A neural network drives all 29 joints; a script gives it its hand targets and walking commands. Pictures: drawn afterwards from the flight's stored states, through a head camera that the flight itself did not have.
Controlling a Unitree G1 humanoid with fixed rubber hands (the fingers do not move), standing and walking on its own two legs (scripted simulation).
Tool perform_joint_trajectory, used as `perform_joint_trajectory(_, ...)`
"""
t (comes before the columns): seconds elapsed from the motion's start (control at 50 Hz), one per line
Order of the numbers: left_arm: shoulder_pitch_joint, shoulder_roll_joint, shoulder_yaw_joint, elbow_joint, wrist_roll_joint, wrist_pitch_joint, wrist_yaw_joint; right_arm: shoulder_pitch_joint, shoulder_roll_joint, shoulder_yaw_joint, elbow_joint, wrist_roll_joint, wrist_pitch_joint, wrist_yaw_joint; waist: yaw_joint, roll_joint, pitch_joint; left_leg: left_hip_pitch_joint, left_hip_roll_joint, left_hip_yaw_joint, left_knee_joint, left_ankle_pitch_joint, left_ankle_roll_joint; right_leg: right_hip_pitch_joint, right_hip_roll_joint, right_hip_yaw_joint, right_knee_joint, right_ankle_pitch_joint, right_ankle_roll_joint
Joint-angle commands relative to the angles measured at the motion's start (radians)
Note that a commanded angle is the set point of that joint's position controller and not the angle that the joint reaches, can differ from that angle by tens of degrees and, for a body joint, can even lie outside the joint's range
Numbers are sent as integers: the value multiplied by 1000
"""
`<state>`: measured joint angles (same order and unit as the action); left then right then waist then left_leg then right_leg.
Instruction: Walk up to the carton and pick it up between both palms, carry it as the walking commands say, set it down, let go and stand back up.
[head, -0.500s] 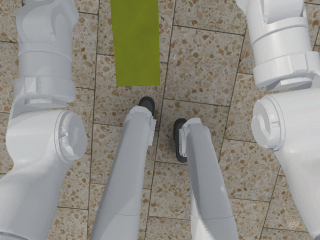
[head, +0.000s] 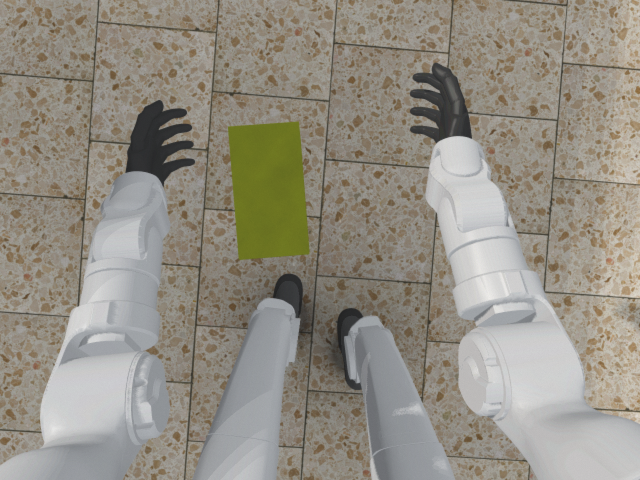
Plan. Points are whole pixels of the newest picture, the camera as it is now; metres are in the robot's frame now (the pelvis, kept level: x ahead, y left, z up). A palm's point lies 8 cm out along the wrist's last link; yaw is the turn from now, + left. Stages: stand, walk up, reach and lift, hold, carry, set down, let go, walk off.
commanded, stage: let go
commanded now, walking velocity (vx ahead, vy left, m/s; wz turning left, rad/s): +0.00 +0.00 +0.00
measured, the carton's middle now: (273, 195) +0.44 +0.14 -0.59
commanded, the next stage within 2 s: stand in 1.24 s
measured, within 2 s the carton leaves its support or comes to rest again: neither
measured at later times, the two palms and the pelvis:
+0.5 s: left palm (113, 337) +0.25 +0.21 -0.03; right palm (618, 306) +0.31 -0.23 -0.02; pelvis +0.05 -0.02 +0.07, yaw +0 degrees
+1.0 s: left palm (104, 402) +0.20 +0.20 +0.00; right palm out of the picture +0.23 -0.26 +0.02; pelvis +0.06 -0.03 +0.08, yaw +2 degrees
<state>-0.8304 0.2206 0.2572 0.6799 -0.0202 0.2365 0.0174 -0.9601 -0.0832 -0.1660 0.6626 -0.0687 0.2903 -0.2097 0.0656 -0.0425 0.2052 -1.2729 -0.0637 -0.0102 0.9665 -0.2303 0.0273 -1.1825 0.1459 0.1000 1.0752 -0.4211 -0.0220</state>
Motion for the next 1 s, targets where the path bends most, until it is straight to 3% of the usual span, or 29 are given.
perform_joint_trajectory(0.0, -30, 114, -84, -372, 80, -58, -45, 1, -66, 31, -340, 7, -74, 25, 21, 114, -1285, 1276, 59, -123, -66, 636, -11, 251, -55, -39, -277, 362, 64)
perform_joint_trajectory(0.02, 94, 88, -81, -368, 103, -68, -49, 129, -45, 43, -317, 7, -82, 37, 41, 141, -1253, 1351, 70, -136, -93, 662, -14, 234, -60, -38, -303, 354, 64)
perform_joint_trajectory(0.04, 60, 69, -96, -354, 85, -73, -49, 114, -68, 35, -272, 7, -88, 46, 22, 157, -1163, 1358, 84, -155, -99, 656, -22, 141, -67, -38, -324, 288, 58)
perform_joint_trajectory(0.06, 176, 47, -100, -358, 96, -84, -54, 210, -54, 47, -296, 6, -103, 55, 36, 150, -1161, 1417, 89, -162, -116, 689, -22, 170, -71, -33, -349, 301, 53)
perform_joint_trajectory(0.1, 264, 4, -133, -293, 78, -96, -61, 293, -52, 58, -205, 16, -122, 76, 26, 126, -1029, 1371, 99, -159, -150, 634, -24, 168, -83, -38, -374, 266, 43)
perform_joint_trajectory(0.12, 368, 6, -131, -327, 91, -115, -60, 392, -67, 45, -230, 4, -140, 84, 28, 133, -1049, 1402, 101, -164, -162, 672, -31, 229, -85, -30, -387, 306, 38)
perform_joint_trajectory(0.14, 357, 9, -136, -333, 79, -127, -60, 389, -73, 50, -232, 8, -156, 92, 27, 134, -1027, 1399, 107, -174, -170, 701, -34, 215, -87, -26, -396, 306, 37)
perform_joint_trajectory(0.24, 564, 11, -150, -321, 91, -170, -63, 605, -120, 52, -194, -3, -203, 130, -4, 109, -865, 1273, 89, -133, -255, 576, -36, 420, -103, -23, -464, 333, 24)
perform_joint_trajectory(0.26, 601, 17, -160, -339, 82, -178, -65, 646, -118, 60, -222, 5, -214, 135, -22, 100, -872, 1268, 88, -132, -263, 583, -31, 475, -103, -24, -475, 363, 25)
perform_joint_trajectory(0.28, 644, 29, -154, -383, 93, -191, -66, 713, -117, 60, -242, 1, -221, 140, -18, 114, -893, 1277, 82, -127, -278, 559, -29, 551, -110, -14, -488, 387, 24)
perform_joint_trajectory(0.34, 712, 29, -176, -385, 69, -198, -73, 773, -126, 78, -250, 19, -236, 163, -43, 97, -775, 1215, 68, -99, -322, 420, -26, 633, -130, -9, -523, 352, 24)
perform_joint_trajectory(0.36, 751, 30, -179, -420, 62, -205, -75, 803, -126, 92, -293, 31, -244, 175, -33, 96, -793, 1229, 64, -91, -334, 404, -29, 684, -135, -12, -527, 356, 25)
perform_joint_trajectory(0.4, 790, 27, -197, -417, 45, -202, -79, 859, -135, 107, -281, 39, -245, 186, -42, 85, -704, 1216, 61, -79, -353, 330, -25, 694, -146, -9, -546, 307, 28)
perform_joint_trajectory(0.44, 859, 27, -203, -448, 37, -201, -84, 948, -139, 112, -296, 35, -245, 196, -49, 60, -652, 1222, 52, -60, -377, 262, -29, 755, -162, -1, -574, 280, 29)
perform_joint_trajectory(0.5, 888, 50, -194, -446, 35, -194, -88, 948, -170, 123, -334, 37, -245, 207, -46, 34, -503, 1216, 42, -39, -398, 143, -28, 747, -186, 2, -614, 176, 25)
perform_joint_trajectory(0.54, 942, 67, -178, -450, 42, -193, -92, 994, -179, 148, -361, 52, -254, 213, -33, -1, -408, 1248, 27, -19, -404, 98, -36, 728, -220, 20, -666, 128, 17)
perform_joint_trajectory(0.6, 1029, 76, -178, -453, 39, -197, -102, 1087, -194, 163, -418, 51, -268, 213, -60, -91, -364, 1291, 10, -9, -416, 70, -45, 775, -254, 59, -723, 173, 11)
perform_joint_trajectory(0.62, 978, 88, -179, -415, 30, -190, -104, 1053, -201, 168, -377, 58, -262, 210, -71, -118, -267, 1240, 7, -5, -410, 32, -46, 734, -271, 74, -733, 170, 11)
perform_joint_trajectory(0.68, 979, 98, -179, -438, 39, -185, -106, 1109, -204, 186, -409, 74, -266, 212, -87, -141, -222, 1323, -12, 6, -389, 45, -53, 698, -300, 103, -788, 163, -4)
perform_joint_trajectory(0.72, 1024, 111, -172, -429, 50, -184, -107, 1161, -214, 190, -440, 71, -271, 213, -89, -167, -245, 1324, -10, 7, -393, 59, -51, 770, -301, 115, -780, 291, 5)
perform_joint_trajectory(0.76, 1045, 125, -163, -438, 59, -190, -102, 1193, -216, 184, -441, 70, -272, 216, -99, -136, -297, 1285, -3, 1, -426, 98, -43, 891, -283, 93, -733, 510, 32)
perform_joint_trajectory(0.78, 1054, 129, -169, -438, 57, -196, -104, 1204, -218, 177, -453, 69, -271, 218, -103, -155, -343, 1267, -3, 2, -436, 109, -36, 958, -269, 82, -715, 579, 45)
perform_joint_trajectory(0.82, 1063, 119, -176, -443, 58, -194, -100, 1239, -221, 177, -429, 69, -263, 223, -117, -128, -346, 1233, 0, -8, -447, 123, -31, 992, -253, 78, -689, 620, 49)
perform_joint_trajectory(0.84, 1047, 128, -173, -455, 64, -195, -97, 1212, -224, 174, -443, 73, -264, 229, -112, -100, -341, 1232, 1, -15, -456, 110, -30, 992, -244, 65, -680, 593, 49)
perform_joint_trajectory(0.9, 1060, 127, -169, -448, 66, -179, -91, 1232, -222, 171, -423, 73, -251, 232, -110, -91, -292, 1255, 6, -17, -447, 98, -30, 934, -237, 58, -695, 493, 38)
perform_joint_trajectory(0.98, 1072, 127, -166, -436, 66, -151, -75, 1231, -245, 144, -417, 70, -251, 229, -100, -62, -333, 1258, 12, -28, -452, 159, -25, 952, -205, 32, -664, 529, 33)
